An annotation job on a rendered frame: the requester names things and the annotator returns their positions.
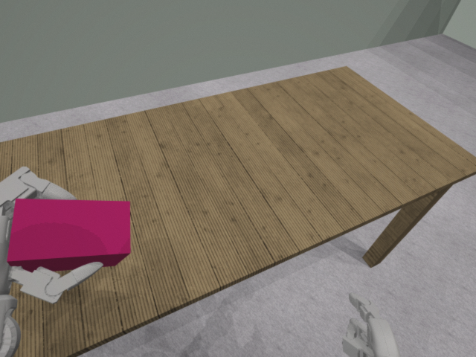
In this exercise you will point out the robot left forearm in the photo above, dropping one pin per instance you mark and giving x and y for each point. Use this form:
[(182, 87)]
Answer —
[(10, 333)]

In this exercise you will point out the left robot hand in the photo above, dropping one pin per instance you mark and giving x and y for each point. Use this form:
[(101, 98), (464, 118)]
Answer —
[(43, 283)]

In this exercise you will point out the right robot hand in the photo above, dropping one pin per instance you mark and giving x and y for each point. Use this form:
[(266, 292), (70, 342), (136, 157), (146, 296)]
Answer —
[(374, 340)]

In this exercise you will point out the table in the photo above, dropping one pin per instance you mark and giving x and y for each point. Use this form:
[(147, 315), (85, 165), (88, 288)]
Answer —
[(224, 187)]

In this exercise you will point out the sponge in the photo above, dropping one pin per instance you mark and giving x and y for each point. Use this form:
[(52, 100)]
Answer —
[(66, 234)]

